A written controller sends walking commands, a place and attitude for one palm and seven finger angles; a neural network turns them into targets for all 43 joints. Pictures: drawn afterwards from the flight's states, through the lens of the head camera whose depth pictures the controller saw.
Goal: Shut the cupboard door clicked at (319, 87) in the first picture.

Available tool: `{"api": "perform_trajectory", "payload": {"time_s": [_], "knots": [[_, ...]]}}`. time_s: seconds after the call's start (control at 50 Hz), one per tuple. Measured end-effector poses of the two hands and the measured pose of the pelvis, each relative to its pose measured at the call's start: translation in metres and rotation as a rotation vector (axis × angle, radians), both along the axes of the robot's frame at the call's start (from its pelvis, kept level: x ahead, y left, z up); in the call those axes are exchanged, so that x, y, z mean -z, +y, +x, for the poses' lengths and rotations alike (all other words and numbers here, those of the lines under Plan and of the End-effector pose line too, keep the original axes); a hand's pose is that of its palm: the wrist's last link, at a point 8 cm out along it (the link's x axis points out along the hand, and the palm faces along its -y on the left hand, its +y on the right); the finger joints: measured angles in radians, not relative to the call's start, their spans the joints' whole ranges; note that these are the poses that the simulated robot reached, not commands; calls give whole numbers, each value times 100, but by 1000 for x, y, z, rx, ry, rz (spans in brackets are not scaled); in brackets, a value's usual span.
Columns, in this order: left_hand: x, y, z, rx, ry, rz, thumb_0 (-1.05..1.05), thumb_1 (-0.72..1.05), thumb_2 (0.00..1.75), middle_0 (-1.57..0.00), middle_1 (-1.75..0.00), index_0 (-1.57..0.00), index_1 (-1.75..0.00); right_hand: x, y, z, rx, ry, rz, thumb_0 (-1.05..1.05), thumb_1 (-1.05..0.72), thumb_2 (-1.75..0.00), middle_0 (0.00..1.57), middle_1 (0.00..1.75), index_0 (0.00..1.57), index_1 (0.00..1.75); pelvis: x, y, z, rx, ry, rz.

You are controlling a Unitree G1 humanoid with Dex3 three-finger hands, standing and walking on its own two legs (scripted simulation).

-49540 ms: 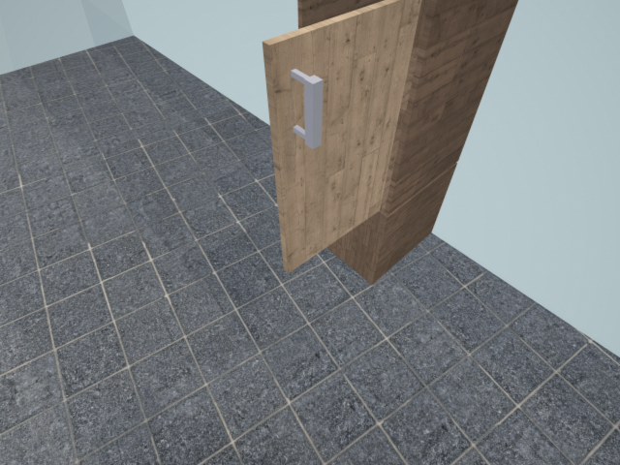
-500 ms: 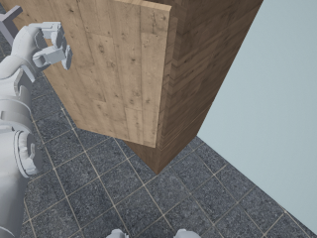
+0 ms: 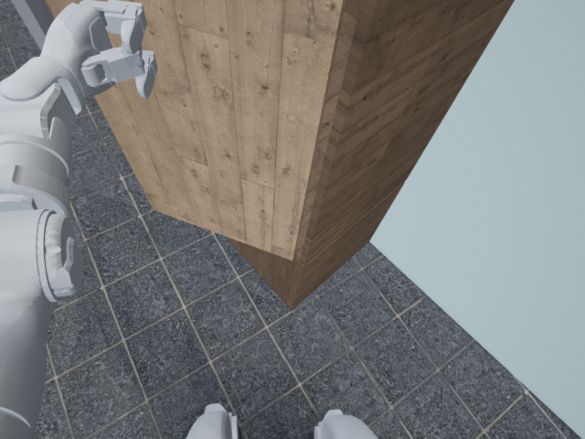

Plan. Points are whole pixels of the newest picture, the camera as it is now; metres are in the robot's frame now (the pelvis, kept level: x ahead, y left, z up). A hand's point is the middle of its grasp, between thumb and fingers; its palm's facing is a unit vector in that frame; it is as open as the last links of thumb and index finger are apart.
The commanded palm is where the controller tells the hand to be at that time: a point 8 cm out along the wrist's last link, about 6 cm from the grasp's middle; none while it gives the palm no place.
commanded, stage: pull the fist back off the door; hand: left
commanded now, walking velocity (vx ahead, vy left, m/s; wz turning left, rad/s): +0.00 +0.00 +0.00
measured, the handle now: (61, 29) +0.59 +0.24 +0.18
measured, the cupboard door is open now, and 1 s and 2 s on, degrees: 28 20 20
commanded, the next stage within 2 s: draw the hand back to the body in 0.98 s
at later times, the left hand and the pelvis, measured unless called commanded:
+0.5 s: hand (179, 45) +0.55 +0.10 +0.19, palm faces +0.00 -1.00 +0.00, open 3.3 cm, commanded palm +0.51 +0.15 +0.18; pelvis +0.01 -0.01 +0.01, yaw -2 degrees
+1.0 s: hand (161, 96) +0.46 +0.11 +0.19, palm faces -0.02 -1.00 -0.01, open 3.1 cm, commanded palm +0.44 +0.16 +0.18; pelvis +0.02 -0.02 +0.03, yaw +0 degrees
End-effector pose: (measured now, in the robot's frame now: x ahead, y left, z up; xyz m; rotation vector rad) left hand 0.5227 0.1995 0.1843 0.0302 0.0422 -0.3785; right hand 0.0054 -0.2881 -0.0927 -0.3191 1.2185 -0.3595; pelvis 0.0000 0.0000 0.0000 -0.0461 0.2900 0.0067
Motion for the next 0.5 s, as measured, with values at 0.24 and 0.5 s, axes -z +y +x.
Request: {"api": "perform_trajectory", "payload": {"time_s": [0.24, 0.5], "knots": [[3, -16, 12, -301, 34, -139, 4, 88, 98, -130, -150, -130, -150, 1, 19, -12, -19, -4, 69, 1, -91, -90, 21, 30, 20, 30, -2, 2, -3, -6, 20, -7], [-3, -47, 2, -381, -3, -24, 2, 94, 95, -129, -150, -130, -150, 6, 49, -52, 86, 53, 228, 1, -91, -90, 21, 30, 20, 30, -14, -5, 9, 34, -30, 16]]}}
